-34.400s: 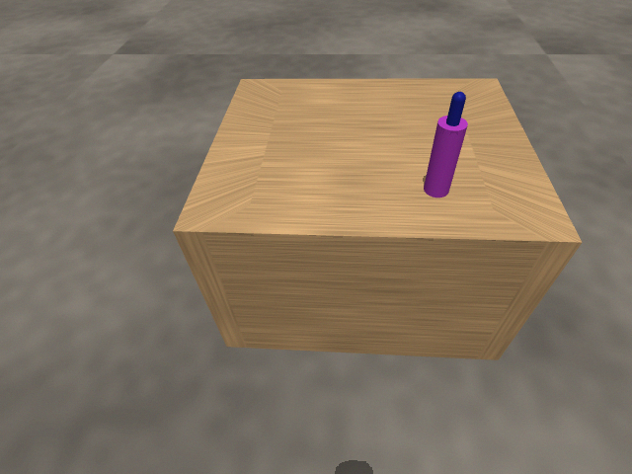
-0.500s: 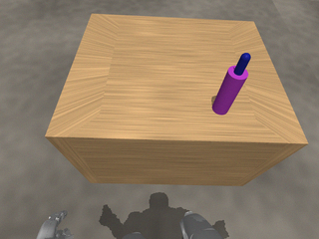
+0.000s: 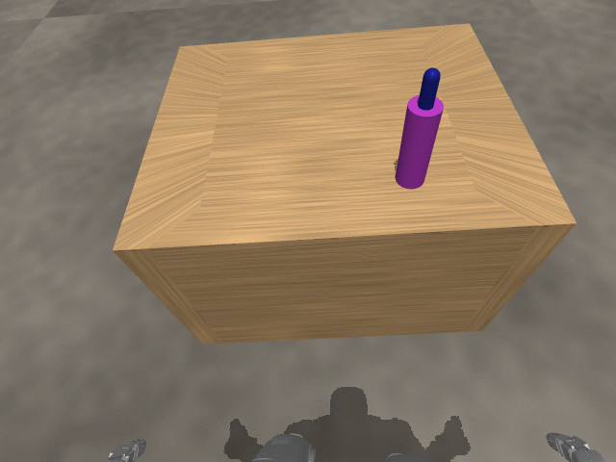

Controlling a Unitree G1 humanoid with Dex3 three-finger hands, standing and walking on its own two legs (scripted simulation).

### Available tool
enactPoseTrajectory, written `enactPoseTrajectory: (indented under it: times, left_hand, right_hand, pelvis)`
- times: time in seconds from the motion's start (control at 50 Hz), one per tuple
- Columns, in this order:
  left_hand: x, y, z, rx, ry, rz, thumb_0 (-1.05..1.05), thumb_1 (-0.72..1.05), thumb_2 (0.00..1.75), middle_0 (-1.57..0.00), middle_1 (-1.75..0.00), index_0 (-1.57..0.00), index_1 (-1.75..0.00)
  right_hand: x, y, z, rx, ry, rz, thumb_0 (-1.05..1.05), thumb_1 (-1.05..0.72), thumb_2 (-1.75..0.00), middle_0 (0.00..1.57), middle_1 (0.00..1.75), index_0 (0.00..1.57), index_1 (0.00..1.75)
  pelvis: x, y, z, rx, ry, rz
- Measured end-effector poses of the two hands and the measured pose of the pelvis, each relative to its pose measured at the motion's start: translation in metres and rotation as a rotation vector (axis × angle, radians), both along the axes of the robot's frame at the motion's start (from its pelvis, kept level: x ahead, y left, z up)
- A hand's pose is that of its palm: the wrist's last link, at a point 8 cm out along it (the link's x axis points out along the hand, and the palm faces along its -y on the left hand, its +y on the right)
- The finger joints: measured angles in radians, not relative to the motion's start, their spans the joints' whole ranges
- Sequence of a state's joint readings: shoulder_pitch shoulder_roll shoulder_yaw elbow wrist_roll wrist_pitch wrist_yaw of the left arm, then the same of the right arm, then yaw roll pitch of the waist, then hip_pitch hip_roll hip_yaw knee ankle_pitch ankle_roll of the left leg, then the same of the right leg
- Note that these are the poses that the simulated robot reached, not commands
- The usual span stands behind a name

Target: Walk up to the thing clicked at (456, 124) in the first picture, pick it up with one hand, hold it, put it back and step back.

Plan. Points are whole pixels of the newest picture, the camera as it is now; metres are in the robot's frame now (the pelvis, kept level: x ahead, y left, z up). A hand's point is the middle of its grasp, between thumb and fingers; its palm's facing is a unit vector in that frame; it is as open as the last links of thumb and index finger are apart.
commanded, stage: step back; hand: right
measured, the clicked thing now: (419, 131) +0.68 -0.18 -0.03
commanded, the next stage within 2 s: none
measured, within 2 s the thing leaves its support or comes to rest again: neither
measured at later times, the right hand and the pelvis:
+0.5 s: hand out of the picture -0.02 -0.28 -0.14, palm faces -0.04 +0.90 -0.44, open 7.4 cm; pelvis -0.15 -0.01 -0.01, yaw -2 degrees
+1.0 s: hand out of the picture -0.21 -0.29 -0.16, palm faces -0.13 +0.91 -0.39, open 7.3 cm; pelvis -0.31 -0.03 -0.01, yaw +4 degrees
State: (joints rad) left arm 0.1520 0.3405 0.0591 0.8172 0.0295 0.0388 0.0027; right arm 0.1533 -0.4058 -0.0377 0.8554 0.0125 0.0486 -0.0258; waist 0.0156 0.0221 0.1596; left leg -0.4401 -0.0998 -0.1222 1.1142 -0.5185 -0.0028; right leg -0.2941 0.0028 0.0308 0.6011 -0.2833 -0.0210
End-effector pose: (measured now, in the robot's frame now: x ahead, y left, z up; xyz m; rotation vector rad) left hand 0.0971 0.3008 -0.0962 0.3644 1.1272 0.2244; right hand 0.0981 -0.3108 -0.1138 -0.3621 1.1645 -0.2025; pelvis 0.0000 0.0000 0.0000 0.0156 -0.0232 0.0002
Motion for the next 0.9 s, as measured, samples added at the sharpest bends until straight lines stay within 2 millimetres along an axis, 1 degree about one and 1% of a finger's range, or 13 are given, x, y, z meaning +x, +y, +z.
enactPoseTrajectory:
  times: [0.08, 0.16, 0.24, 0.34, 0.44, 0.5, 0.54, 0.58, 0.66, 0.7, 0.78, 0.84, 0.9]
  left_hand:
    - [-0.008, 0.007, 0.000, 0.004, -0.061, 0.002, 0.00, 0.90, 0.89, -0.21, -0.30, -0.21, -0.30]
    - [-0.025, 0.020, -0.014, -0.017, -0.092, 0.011, 0.00, 0.90, 0.89, -0.21, -0.30, -0.21, -0.30]
    - [-0.053, 0.026, -0.019, -0.032, -0.048, 0.035, 0.00, 0.90, 0.89, -0.20, -0.30, -0.20, -0.30]
    - [-0.094, 0.026, -0.019, -0.036, -0.008, 0.047, 0.00, 0.90, 0.89, -0.20, -0.30, -0.20, -0.29]
    - [-0.138, 0.019, -0.023, -0.020, 0.059, 0.027, 0.00, 0.91, 0.89, -0.20, -0.30, -0.20, -0.29]
    - [-0.162, 0.008, -0.025, -0.008, 0.081, 0.012, 0.00, 0.91, 0.89, -0.20, -0.30, -0.20, -0.29]
    - [-0.179, -0.001, -0.026, 0.004, 0.082, 0.007, 0.00, 0.91, 0.89, -0.20, -0.30, -0.20, -0.29]
    - [-0.199, -0.012, -0.023, 0.007, 0.089, 0.011, 0.00, 0.91, 0.89, -0.20, -0.30, -0.20, -0.29]
    - [-0.235, -0.027, -0.007, 0.011, 0.095, 0.027, 0.00, 0.90, 0.89, -0.20, -0.30, -0.20, -0.30]
    - [-0.245, -0.030, -0.001, 0.021, 0.087, 0.033, 0.00, 0.90, 0.89, -0.21, -0.30, -0.21, -0.30]
    - [-0.255, -0.031, 0.004, 0.039, 0.027, 0.035, 0.00, 0.90, 0.89, -0.21, -0.30, -0.21, -0.30]
    - [-0.264, -0.028, 0.001, 0.040, -0.024, 0.039, 0.00, 0.90, 0.89, -0.21, -0.30, -0.21, -0.30]
    - [-0.276, -0.021, -0.008, 0.026, -0.058, 0.047, 0.00, 0.90, 0.89, -0.21, -0.30, -0.21, -0.30]
  right_hand:
    - [-0.022, 0.004, -0.001, -0.022, 0.030, 0.038, 0.01, -0.91, -0.90, 0.20, 0.30, 0.20, 0.30]
    - [-0.045, 0.013, -0.002, -0.047, 0.037, 0.061, 0.01, -0.91, -0.90, 0.20, 0.30, 0.20, 0.30]
    - [-0.069, 0.023, 0.009, -0.040, 0.029, 0.067, 0.01, -0.91, -0.90, 0.20, 0.30, 0.21, 0.30]
    - [-0.090, 0.019, 0.024, -0.058, -0.008, 0.057, 0.01, -0.90, -0.90, 0.20, 0.30, 0.21, 0.31]
    - [-0.108, 0.004, 0.025, -0.064, -0.073, 0.052, 0.01, -0.90, -0.90, 0.20, 0.30, 0.21, 0.31]
    - [-0.124, -0.010, 0.018, -0.057, -0.095, 0.051, 0.01, -0.90, -0.90, 0.20, 0.30, 0.21, 0.31]
    - [-0.136, -0.024, 0.009, -0.048, -0.103, 0.044, 0.01, -0.90, -0.90, 0.20, 0.30, 0.21, 0.31]
    - [-0.150, -0.034, 0.001, -0.041, -0.098, 0.023, 0.01, -0.90, -0.90, 0.20, 0.30, 0.21, 0.31]
    - [-0.184, -0.042, -0.001, -0.018, -0.053, -0.001, 0.01, -0.91, -0.90, 0.20, 0.30, 0.20, 0.30]
    - [-0.202, -0.043, -0.002, -0.011, -0.034, 0.004, 0.01, -0.91, -0.90, 0.20, 0.30, 0.20, 0.30]
    - [-0.238, -0.042, -0.008, -0.010, 0.027, 0.029, 0.01, -0.91, -0.90, 0.20, 0.30, 0.20, 0.30]
    - [-0.260, -0.037, -0.011, -0.011, 0.064, 0.054, 0.01, -0.91, -0.90, 0.20, 0.30, 0.20, 0.30]
    - [-0.279, -0.030, -0.013, -0.018, 0.069, 0.078, 0.01, -0.91, -0.90, 0.20, 0.30, 0.20, 0.30]
  pelvis:
    - [-0.021, 0.005, -0.003, -0.006, 0.004, 0.033]
    - [-0.046, 0.014, -0.013, 0.002, -0.011, 0.055]
    - [-0.067, 0.016, -0.007, -0.024, -0.018, 0.051]
    - [-0.092, 0.011, 0.000, -0.039, -0.010, 0.019]
    - [-0.124, 0.000, -0.004, -0.036, -0.011, -0.018]
    - [-0.147, -0.011, -0.010, -0.028, -0.011, -0.039]
    - [-0.161, -0.021, -0.017, -0.023, -0.009, -0.049]
    - [-0.176, -0.027, -0.018, -0.047, -0.020, -0.029]
    - [-0.196, -0.035, -0.007, 0.009, -0.014, -0.026]
    - [-0.206, -0.037, -0.004, 0.019, -0.009, -0.014]
    - [-0.230, -0.041, -0.004, 0.017, -0.006, 0.018]
    - [-0.251, -0.040, -0.007, 0.009, -0.007, 0.048]
    - [-0.274, -0.037, -0.014, 0.002, -0.009, 0.078]
